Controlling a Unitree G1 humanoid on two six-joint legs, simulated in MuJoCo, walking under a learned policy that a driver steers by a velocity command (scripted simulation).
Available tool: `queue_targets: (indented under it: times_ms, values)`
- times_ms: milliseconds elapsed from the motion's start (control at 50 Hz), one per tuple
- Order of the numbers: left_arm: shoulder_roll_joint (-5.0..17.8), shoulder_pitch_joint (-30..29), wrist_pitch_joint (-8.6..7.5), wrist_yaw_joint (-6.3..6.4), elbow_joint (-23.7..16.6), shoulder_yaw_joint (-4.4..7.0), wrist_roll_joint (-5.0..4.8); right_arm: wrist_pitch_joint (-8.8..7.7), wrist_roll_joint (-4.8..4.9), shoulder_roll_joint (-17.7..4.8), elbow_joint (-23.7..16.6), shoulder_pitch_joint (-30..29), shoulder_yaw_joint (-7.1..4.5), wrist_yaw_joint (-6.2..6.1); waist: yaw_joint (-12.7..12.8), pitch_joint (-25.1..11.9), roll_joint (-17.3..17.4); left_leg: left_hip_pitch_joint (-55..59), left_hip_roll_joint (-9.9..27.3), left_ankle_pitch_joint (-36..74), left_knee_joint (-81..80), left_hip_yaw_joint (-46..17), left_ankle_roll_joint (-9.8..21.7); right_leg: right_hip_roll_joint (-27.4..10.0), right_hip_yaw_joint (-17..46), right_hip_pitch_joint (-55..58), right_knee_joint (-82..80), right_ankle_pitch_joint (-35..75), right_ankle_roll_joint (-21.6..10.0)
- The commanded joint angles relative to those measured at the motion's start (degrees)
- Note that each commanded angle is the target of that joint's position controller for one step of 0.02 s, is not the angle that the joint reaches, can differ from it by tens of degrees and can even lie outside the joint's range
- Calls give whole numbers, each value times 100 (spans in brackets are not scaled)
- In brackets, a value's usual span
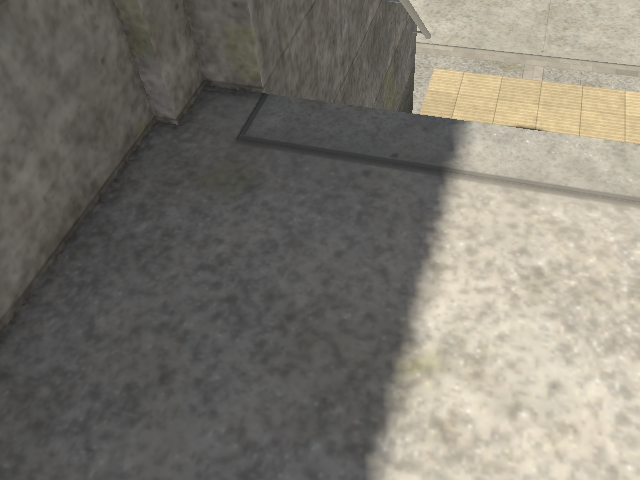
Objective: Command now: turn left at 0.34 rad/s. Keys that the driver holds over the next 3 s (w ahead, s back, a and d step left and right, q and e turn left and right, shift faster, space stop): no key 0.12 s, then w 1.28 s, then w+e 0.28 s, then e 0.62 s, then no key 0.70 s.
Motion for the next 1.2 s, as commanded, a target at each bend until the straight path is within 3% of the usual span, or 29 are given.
queue_targets:
  times_ms: [20,100,120,160,200,220,240,260,280,300,320,360,380,480,580,620,640,660,680,700,720,740,760,800,880,1000,1100,1160,1200]
  values:
    - [679,-208,-13,25,-437,112,-8,-44,46,-106,-391,-64,3,-20,-48,-240,-1085,-296,211,170,-64,200,-200,-1091,836,754,-772,1996,-1108]
    - [875,-112,27,17,-391,149,-51,-86,-18,138,-506,-379,162,36,99,-424,-1423,721,650,-75,-1969,612,-223,-1175,734,838,-645,2036,-1164]
    - [964,-40,35,-2,-364,172,-73,-93,4,86,-502,-397,154,50,155,-417,-1504,966,645,-143,-2294,757,-208,-1218,790,771,-620,2061,-1199]
    - [1006,157,39,-45,-298,169,-141,-106,52,22,-407,-258,138,83,198,-451,-1426,1487,578,154,-3148,953,-63,-1257,952,588,-746,608,-1182]
    - [1008,233,37,-91,-234,143,-233,-166,66,28,-235,18,125,127,28,-183,-1277,2291,390,736,-4338,1169,275,-1148,1054,23,-785,-905,-1017]
    - [893,257,-7,-122,-205,91,-202,-211,67,-39,-208,157,110,120,-75,-185,-1181,2847,495,707,-4486,968,464,-1050,1039,-367,-676,-1247,-812]
    - [604,67,-86,-172,-271,-11,-115,-259,53,-157,-151,589,86,88,-290,-388,-847,3660,1065,649,-4486,251,702,-832,814,-1026,-71,-1455,-510]
    - [147,-97,-222,-223,-494,-122,-48,-285,-47,-722,-21,1023,-61,68,-295,-488,589,4092,2004,-140,-4693,-1125,1251,33,-371,-2107,1387,-1528,-45]
    - [596,-761,-328,-203,-751,-18,-170,-372,-67,-968,80,1392,-159,138,-771,35,1196,3582,2766,-950,-5576,-2478,1973,72,-239,-2900,2290,-2144,36]
    - [931,-894,-371,-206,-804,125,-294,-502,-109,-694,109,1281,-65,138,-679,523,952,3434,2828,-1292,-5764,-2627,2102,-223,126,-3376,3075,-1944,-13]
    - [929,-650,-381,-233,-660,153,-314,-599,-73,-462,101,1063,15,129,-491,611,871,3437,2603,-1304,-5783,-2271,1937,-344,214,-3500,3358,-1538,-80]
    - [823,-458,-424,-293,-528,163,-202,-680,9,-290,59,745,82,125,-320,561,643,3486,2290,-374,-5878,-1594,1683,-511,244,-3546,3301,-650,-101]
    - [694,-458,-453,-331,-487,132,-160,-687,-12,-252,53,689,96,125,-294,482,481,3355,2129,260,-5928,-1219,1610,-503,149,-3329,3187,-262,-61]
    - [345,-869,-479,-444,-526,-46,-156,-691,28,-459,199,835,23,146,-462,319,441,2662,1737,1403,-5868,-85,1440,-227,-216,-1928,1394,830,161]
    - [707,-843,-471,-497,-650,17,-228,-696,126,-705,375,930,-48,178,-307,424,449,2721,2190,1131,-5674,-297,1356,-165,-136,-1245,678,658,-102]
    - [899,-128,-465,-442,-462,132,-205,-650,76,-652,408,870,-12,173,109,90,351,2649,1968,2298,-4782,-41,1143,83,-358,-224,472,478,-305]
    - [1137,694,-469,-379,-261,247,-201,-639,28,-423,421,931,72,161,467,-445,101,2280,1617,2838,-3519,338,935,-47,-194,912,455,491,-483]
    - [1795,1459,-477,-330,-209,374,-51,-682,-29,40,195,1329,232,150,512,-1418,-1271,612,928,1531,-1103,805,470,-1516,1966,2833,153,-194,-1200]
    - [1758,1799,-496,-403,-131,341,-79,-789,50,157,173,1493,279,119,495,-1890,-2274,-481,354,-995,127,213,342,-2111,4374,3348,-1142,-1699,-1676]
    - [1350,1393,-514,-401,-164,213,-112,-831,216,-406,192,1078,133,152,456,-1144,-1556,-1095,744,-652,757,14,423,-2087,4039,2801,-1331,-2311,-1455]
    - [1165,1006,-501,-392,-232,151,-123,-841,230,-525,109,645,115,169,342,-562,-1079,-1211,1047,-114,707,215,551,-1934,3273,2102,-1287,-1968,-1261]
    - [1016,662,-481,-394,-283,101,-86,-830,131,-451,116,460,130,153,194,-270,-715,-1027,1256,375,430,316,579,-1664,2656,1464,-1332,-1362,-1163]
    - [887,446,-487,-402,-324,60,-28,-793,64,-374,152,471,115,148,26,-97,-751,-773,1430,744,137,309,583,-1400,2174,992,-1467,-867,-1105]
    - [793,315,-543,-391,-317,42,-18,-698,58,-209,279,688,124,167,-155,-115,-908,-368,1508,1145,-37,377,521,-1164,1635,584,-1729,-249,-1143]
    - [883,552,-590,-331,-109,69,-70,-649,-27,-129,179,200,135,127,-117,166,-581,-916,1557,1931,-815,431,300,-1111,1046,676,-1976,820,-1254]
    - [1021,1061,-463,-226,166,73,-146,-806,15,124,-73,-946,250,272,315,381,-547,-748,1325,3155,-2805,739,274,-965,424,1087,-1957,1417,-1036]
    - [1093,1439,-305,-199,406,95,-183,-893,76,125,-360,-1622,281,487,460,559,-567,-841,1120,2713,-3578,814,472,-1301,490,1928,-1574,1815,-1038]
    - [1250,1314,-236,-153,429,148,-194,-911,57,-105,-330,-1263,198,527,119,209,-785,-33,819,2019,-3791,994,737,-1359,445,2269,-909,3543,-883]
    - [1223,1132,-186,-121,376,119,-161,-893,30,-548,59,215,-20,423,-687,-812,-794,2224,636,2237,-3912,1147,1094,-962,100,1753,879,4807,-627]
